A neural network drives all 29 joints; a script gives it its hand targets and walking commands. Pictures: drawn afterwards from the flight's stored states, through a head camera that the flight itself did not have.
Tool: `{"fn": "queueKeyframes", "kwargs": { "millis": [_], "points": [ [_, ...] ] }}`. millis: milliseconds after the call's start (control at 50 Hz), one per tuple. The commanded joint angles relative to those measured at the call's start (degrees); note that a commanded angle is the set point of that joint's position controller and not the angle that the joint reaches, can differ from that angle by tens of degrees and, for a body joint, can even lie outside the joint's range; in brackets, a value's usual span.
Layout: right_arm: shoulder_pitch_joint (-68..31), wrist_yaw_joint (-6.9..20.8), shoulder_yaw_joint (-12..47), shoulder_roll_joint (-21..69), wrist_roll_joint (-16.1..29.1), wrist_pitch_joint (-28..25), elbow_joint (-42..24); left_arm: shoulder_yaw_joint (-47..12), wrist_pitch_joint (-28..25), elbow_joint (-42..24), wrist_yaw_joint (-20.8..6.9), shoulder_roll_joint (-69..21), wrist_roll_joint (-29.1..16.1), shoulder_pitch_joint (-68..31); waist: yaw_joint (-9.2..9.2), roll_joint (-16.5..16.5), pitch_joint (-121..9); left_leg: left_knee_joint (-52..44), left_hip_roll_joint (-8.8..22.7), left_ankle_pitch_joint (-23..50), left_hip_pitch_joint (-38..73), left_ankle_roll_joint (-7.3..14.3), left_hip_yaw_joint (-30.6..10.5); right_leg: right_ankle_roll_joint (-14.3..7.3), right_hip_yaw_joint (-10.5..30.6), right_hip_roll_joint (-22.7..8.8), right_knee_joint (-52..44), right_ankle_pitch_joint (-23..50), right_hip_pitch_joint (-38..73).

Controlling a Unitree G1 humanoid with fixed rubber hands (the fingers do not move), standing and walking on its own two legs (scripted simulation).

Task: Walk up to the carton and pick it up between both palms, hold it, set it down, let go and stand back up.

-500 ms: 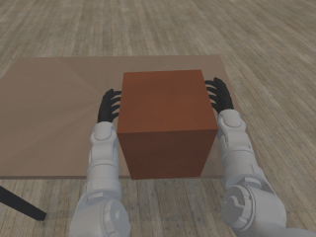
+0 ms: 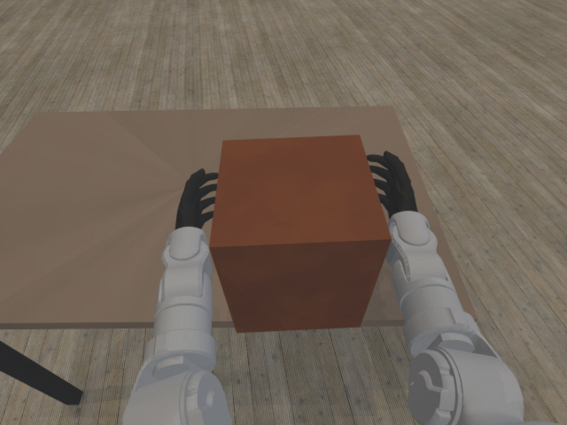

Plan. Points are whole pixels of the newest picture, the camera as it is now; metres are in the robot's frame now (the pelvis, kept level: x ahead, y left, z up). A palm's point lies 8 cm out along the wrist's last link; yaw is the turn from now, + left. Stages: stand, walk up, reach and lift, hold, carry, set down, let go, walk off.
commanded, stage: reach and lift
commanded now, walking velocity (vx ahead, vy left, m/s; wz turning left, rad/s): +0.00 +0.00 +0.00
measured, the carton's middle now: (295, 238) +0.40 -0.02 +0.03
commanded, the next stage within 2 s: none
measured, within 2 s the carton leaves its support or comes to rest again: leaves its support in 0.22 s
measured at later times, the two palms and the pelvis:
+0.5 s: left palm (165, 216) +0.37 +0.16 +0.14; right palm (395, 201) +0.37 -0.15 +0.15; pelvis -0.03 +0.01 +0.00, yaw +1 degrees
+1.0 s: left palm (142, 207) +0.36 +0.17 +0.18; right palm (389, 198) +0.35 -0.13 +0.17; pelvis -0.02 +0.03 +0.00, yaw +0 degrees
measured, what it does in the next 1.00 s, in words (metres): stands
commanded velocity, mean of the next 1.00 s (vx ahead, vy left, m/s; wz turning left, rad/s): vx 0.00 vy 0.00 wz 0.00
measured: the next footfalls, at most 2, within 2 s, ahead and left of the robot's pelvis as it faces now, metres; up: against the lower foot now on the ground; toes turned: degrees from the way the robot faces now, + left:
none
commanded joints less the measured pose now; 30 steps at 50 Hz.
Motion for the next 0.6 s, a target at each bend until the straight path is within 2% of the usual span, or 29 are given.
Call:
{"fn": "queueKeyframes", "kwargs": {
  "millis": [0, 160, 340, 360, 420, 440, 480, 500, 520, 560, 580],
  "points": [
    [-23.8, 4.47, 16.99, 22.54, 0.9, -1.38, -1.23, -17.87, -1.18, -5.23, -3.37, -21.32, -2.12, -27.94, 0.8, 0.64, -25.02, 2.87, -0.38, 7.94, 11.37, 2.77, -5.1, 7.64, 3.66, -3.2, 4.93, 38.63, 7.7],
    [-28.83, 3.95, 18.95, 22.03, 3.59, -1.42, -3.02, -23.15, 0.53, -8.33, -2.1, -22.16, -5.24, -32.04, 0.3, 0.83, -27.66, 3.92, 0.07, 7.39, 13.45, 2.64, -5.51, 6.93, 3.08, -2.91, 4.1, 33.45, 6.5],
    [-31.83, 4.14, 18.44, 19.32, 5.92, 3.9, -1.64, -23.65, 6.81, -8.6, -1.68, -19.42, -7.25, -34.23, 0.08, 0.8, -20.96, 5.71, 0.74, 0.34, 14.96, 2.15, -4.32, 6.12, 1.43, -2.95, 1.15, 12.17, -2.72],
    [-31.25, 3.63, 17.98, 19.38, 4.48, 3.95, -2.38, -23.12, 7.6, -8.71, -2.56, -18.56, -6.77, -36.35, -0.31, -0.23, -20.55, 5.31, -0.01, -2.33, 13.59, 2.1, -3.88, 5.88, 2.15, -3.76, -0.26, 10.75, -4.67],
    [-33.29, 3.22, 17.37, 20.27, 3.55, 4.33, -4.3, -19.36, 9.21, -8.04, -4.08, -18.24, -4.14, -36.5, 0.88, -0.84, -20.97, 4.85, -0.32, -2.54, 12.46, 2.86, -3.63, 6.41, 1.74, -4.38, 0.47, 12.49, -2.63],
    [-31.82, 3.29, 17.15, 19.32, 3.93, 5.03, -2.06, -17.53, 10.02, -6.78, -4.36, -16.25, -2.48, -35.78, 1.0, -0.28, -19.06, 4.7, -0.47, -2.51, 12.74, 2.51, -3.32, 6.55, 1.77, -4.42, 0.57, 12.79, -2.29],
    [-33.51, 3.24, 16.68, 19.01, 3.89, 5.17, -4.17, -16.93, 10.46, -7.15, -4.77, -16.29, -2.36, -36.77, 0.93, 0.77, -20.65, 4.69, -0.79, -3.07, 13.03, 2.48, -3.32, 6.07, 1.55, -4.53, 0.16, 10.71, -2.01],
    [-33.51, 3.44, 16.06, 18.17, 4.69, 5.63, -2.58, -17.43, 11.17, -7.98, -4.82, -16.02, -3.1, -37.28, 1.16, 1.69, -20.94, 5.22, -0.57, -2.66, 12.97, 2.03, -3.22, 5.83, 1.8, -4.57, 0.07, 9.54, -2.94],
    [-34.37, 3.49, 15.74, 18.19, 4.67, 5.52, -3.04, -19.18, 11.46, -9.09, -4.78, -16.74, -3.95, -37.82, 0.42, 3.32, -21.69, 5.18, -0.35, -2.27, 13.21, 1.75, -3.34, 5.65, 0.66, -3.65, 0.65, 10.47, -4.05],
    [-32.97, 3.79, 15.79, 17.03, 4.64, 5.62, -2.7, -19.23, 12.21, -9.6, -4.35, -16.06, -3.66, -37.51, -0.02, 2.11, -22.72, 5.24, 0.06, -1.31, 16.18, 1.58, -3.01, 5.44, -0.17, -2.97, 0.06, 9.81, -4.16],
    [-33.12, 3.79, 15.96, 16.53, 4.68, 5.27, -3.96, -19.65, 12.25, -10.62, -4.24, -16.17, -4.27, -37.0, -0.02, 2.76, -23.07, 5.41, -0.08, 0.37, 17.05, 1.74, -3.13, 5.68, 0.01, -2.81, -0.33, 10.85, -4.47]
  ]
}}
